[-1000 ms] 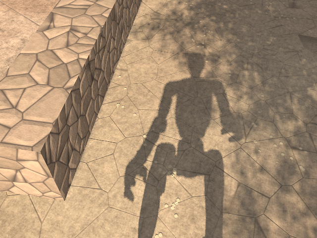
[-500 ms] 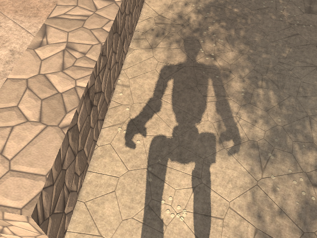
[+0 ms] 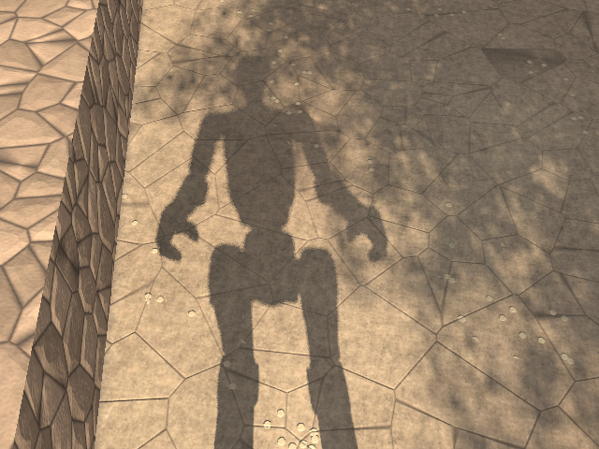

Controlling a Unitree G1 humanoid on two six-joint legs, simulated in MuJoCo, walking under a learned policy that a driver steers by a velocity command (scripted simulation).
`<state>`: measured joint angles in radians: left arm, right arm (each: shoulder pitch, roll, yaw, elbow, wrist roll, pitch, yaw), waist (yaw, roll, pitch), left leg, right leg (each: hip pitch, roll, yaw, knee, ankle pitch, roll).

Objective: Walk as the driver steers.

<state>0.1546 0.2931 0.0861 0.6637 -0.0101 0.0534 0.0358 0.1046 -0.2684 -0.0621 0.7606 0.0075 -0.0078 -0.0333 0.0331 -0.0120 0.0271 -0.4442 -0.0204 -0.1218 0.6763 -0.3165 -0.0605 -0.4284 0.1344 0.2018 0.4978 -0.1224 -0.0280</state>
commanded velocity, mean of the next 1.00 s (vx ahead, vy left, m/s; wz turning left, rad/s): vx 0.08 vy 0.00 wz -0.42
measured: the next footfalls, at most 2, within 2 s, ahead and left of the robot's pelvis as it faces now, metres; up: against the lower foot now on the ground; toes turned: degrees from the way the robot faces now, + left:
left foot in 0.04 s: +0.08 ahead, +0.14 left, +0.00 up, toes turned -7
right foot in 0.48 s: -0.01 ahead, -0.12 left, +0.00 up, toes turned -19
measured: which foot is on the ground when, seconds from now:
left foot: up 0.00-0.02, down 0.04-0.48, up 0.50-0.94, down 0.96-1.00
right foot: down 0.00-0.04, up 0.06-0.46, down 0.48-0.98, up 1.00-1.00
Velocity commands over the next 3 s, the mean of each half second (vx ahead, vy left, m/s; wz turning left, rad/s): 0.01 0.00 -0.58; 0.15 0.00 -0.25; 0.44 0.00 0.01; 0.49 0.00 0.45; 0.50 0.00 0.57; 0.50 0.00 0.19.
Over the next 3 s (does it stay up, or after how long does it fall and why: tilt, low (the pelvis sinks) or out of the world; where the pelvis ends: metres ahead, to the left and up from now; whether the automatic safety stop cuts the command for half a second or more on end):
stays up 1.05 -0.13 -0.01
